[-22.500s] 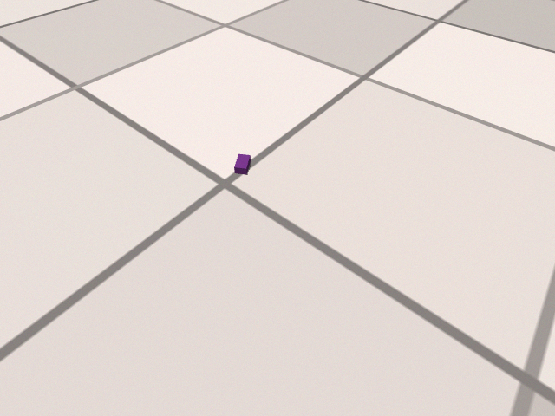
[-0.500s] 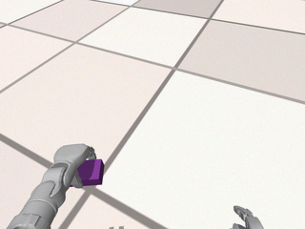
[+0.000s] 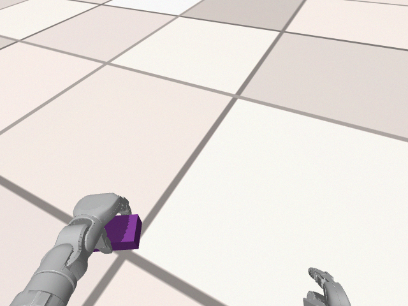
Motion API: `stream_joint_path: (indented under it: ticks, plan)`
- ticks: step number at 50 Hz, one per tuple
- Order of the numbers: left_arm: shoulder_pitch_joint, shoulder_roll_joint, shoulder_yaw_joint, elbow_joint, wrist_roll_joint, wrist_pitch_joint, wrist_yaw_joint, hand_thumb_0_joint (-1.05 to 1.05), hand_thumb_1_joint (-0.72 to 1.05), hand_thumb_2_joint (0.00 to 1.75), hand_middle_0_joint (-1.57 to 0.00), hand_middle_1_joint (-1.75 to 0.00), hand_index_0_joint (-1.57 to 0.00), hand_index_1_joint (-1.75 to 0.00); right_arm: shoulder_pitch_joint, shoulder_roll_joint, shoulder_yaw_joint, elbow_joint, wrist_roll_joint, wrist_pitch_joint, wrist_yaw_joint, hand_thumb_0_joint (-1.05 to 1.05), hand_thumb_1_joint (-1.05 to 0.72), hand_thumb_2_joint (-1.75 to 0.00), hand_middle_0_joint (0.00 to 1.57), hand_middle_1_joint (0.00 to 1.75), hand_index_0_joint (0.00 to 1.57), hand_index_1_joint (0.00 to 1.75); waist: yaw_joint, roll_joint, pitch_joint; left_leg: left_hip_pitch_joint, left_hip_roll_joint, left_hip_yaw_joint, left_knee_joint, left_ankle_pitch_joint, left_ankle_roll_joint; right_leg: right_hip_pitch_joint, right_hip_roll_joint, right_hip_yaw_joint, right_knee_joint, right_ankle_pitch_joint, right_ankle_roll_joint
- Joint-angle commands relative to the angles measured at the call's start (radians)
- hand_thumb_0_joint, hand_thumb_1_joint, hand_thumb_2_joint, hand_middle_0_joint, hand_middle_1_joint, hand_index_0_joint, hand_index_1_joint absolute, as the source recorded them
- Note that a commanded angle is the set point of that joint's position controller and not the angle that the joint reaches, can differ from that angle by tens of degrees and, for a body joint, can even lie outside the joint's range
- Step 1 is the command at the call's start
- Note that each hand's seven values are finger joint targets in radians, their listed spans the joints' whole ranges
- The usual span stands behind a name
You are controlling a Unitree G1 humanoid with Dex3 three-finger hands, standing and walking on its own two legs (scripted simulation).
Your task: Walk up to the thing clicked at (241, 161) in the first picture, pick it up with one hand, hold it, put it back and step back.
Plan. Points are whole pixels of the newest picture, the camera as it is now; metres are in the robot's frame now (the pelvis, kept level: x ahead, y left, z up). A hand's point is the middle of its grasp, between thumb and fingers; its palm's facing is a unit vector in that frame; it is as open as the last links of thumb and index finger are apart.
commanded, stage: hold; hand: left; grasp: from above
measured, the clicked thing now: (114, 232) +0.30 +0.22 -0.07
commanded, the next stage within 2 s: crouch in 0.72 s
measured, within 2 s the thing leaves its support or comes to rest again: neither
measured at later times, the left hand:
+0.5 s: hand (102, 228) +0.29 +0.23 -0.03, palm faces -0.44 -0.04 -0.90, open 9.2 cm
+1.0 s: hand (106, 225) +0.30 +0.22 -0.04, palm faces -0.44 -0.05 -0.90, open 9.2 cm
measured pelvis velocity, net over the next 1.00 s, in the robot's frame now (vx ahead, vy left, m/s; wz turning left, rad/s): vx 0.02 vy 0.00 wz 0.01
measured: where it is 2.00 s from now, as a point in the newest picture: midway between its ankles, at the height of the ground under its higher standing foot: outside the picture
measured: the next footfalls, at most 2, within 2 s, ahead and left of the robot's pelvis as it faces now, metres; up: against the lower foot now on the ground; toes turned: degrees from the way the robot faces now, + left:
none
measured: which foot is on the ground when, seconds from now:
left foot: down 0.00-1.00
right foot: down 0.00-1.00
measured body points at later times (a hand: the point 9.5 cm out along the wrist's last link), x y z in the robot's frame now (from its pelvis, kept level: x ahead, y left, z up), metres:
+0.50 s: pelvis +0.00 +0.00 +0.00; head +0.00 -0.02 +0.45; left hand +0.31 +0.23 +0.03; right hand +0.16 -0.25 -0.11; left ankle +0.02 +0.14 -0.73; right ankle +0.03 -0.14 -0.73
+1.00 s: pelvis +0.02 +0.00 +0.00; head +0.02 -0.02 +0.45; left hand +0.32 +0.22 +0.01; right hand +0.16 -0.26 -0.11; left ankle +0.02 +0.14 -0.73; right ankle +0.03 -0.14 -0.73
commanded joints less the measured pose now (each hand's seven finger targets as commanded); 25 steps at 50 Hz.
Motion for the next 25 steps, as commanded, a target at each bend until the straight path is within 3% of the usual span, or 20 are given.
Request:
stream_joint_path:
  ticks: [1,3,6,9,11,16,17,22,23,25]
  plan:
    - [-0.316,0.206,0.105,-0.205,-0.004,-0.005,0.026,0.00,0.81,0.54,-1.17,-0.41,-1.18,-0.40,-0.122,-0.119,-0.032,-0.154,-0.004,-0.047,-0.011,0.00,-0.90,-0.90,0.20,0.30,0.20,0.30,0.014,-0.035,-0.191,0.101,-0.061,0.009,-0.099,0.084,0.039,0.046,0.064,-0.037,-0.127,0.043,-0.035]
    - [-0.299,0.224,0.125,-0.217,-0.004,-0.005,0.020,0.00,0.81,0.55,-1.17,-0.40,-1.18,-0.40,-0.125,-0.119,-0.032,-0.157,-0.004,-0.048,-0.012,0.00,-0.90,-0.90,0.20,0.30,0.20,0.30,0.022,-0.041,-0.196,0.100,-0.061,0.007,-0.101,0.088,0.039,0.059,0.065,-0.039,-0.130,0.045,-0.035]
    - [-0.349,0.205,0.096,-0.235,-0.010,-0.011,0.012,0.00,0.81,0.54,-1.16,-0.43,-1.18,-0.41,-0.126,-0.120,-0.027,-0.159,-0.004,-0.051,-0.013,0.00,-0.90,-0.90,0.20,0.30,0.20,0.30,0.003,-0.029,-0.175,0.102,-0.057,0.002,-0.115,0.056,0.038,0.036,0.067,-0.038,-0.137,0.023,-0.036]
    - [-0.297,0.223,0.127,-0.211,-0.011,-0.015,0.014,0.00,0.79,0.53,-1.16,-0.40,-1.16,-0.40,-0.123,-0.118,-0.026,-0.162,-0.003,-0.053,-0.015,0.00,-0.90,-0.90,0.20,0.30,0.20,0.30,0.015,-0.051,-0.172,0.099,-0.062,0.007,-0.114,0.060,0.043,0.050,0.064,-0.036,-0.147,0.022,-0.033]
    - [-0.321,0.187,0.089,-0.227,-0.010,-0.021,0.012,0.00,0.79,0.57,-1.17,-0.42,-1.17,-0.42,-0.126,-0.109,-0.023,-0.162,-0.006,-0.055,-0.014,0.00,-0.90,-0.90,0.20,0.30,0.20,0.30,0.002,-0.040,-0.183,0.113,-0.065,0.009,-0.107,0.086,0.041,0.046,0.062,-0.034,-0.142,0.047,-0.034]
    - [-0.349,0.238,0.139,-0.234,0.005,-0.022,0.042,0.00,0.81,0.58,-1.19,-0.41,-1.19,-0.41,-0.115,-0.116,-0.028,-0.146,-0.006,-0.055,-0.018,0.00,-0.90,-0.90,0.20,0.30,0.20,0.30,0.008,-0.014,-0.218,0.137,-0.062,0.010,-0.108,0.123,0.037,0.069,0.066,-0.037,-0.135,0.084,-0.036]
    - [-0.359,0.223,0.125,-0.237,0.003,-0.023,0.047,0.00,0.83,0.56,-1.18,-0.42,-1.19,-0.41,-0.113,-0.117,-0.028,-0.144,-0.006,-0.056,-0.017,0.00,-0.90,-0.90,0.20,0.30,0.20,0.30,0.003,-0.023,-0.218,0.136,-0.058,0.005,-0.112,0.123,0.036,0.068,0.069,-0.040,-0.133,0.088,-0.037]
    - [-0.308,0.216,0.130,-0.190,0.007,-0.008,0.056,0.00,0.78,0.58,-1.17,-0.41,-1.16,-0.42,-0.120,-0.116,-0.031,-0.140,-0.006,-0.053,-0.014,0.00,-0.90,-0.90,0.20,0.30,0.20,0.30,0.018,-0.030,-0.200,0.131,-0.065,0.012,-0.114,0.129,0.037,0.076,0.063,-0.039,-0.145,0.084,-0.036]
    - [-0.318,0.192,0.102,-0.203,0.004,-0.007,0.049,0.00,0.78,0.59,-1.17,-0.41,-1.17,-0.42,-0.121,-0.117,-0.032,-0.141,-0.007,-0.053,-0.012,0.00,-0.90,-0.90,0.20,0.30,0.20,0.30,0.006,-0.033,-0.202,0.136,-0.063,0.009,-0.111,0.138,0.036,0.074,0.064,-0.040,-0.142,0.096,-0.035]
    - [-0.341,0.218,0.116,-0.203,0.004,-0.004,0.042,0.00,0.80,0.57,-1.17,-0.42,-1.17,-0.42,-0.119,-0.118,-0.034,-0.135,-0.007,-0.051,-0.014,0.00,-0.90,-0.90,0.20,0.30,0.20,0.30,0.011,-0.029,-0.218,0.149,-0.063,0.009,-0.108,0.170,0.036,0.083,0.064,-0.041,-0.142,0.125,-0.035]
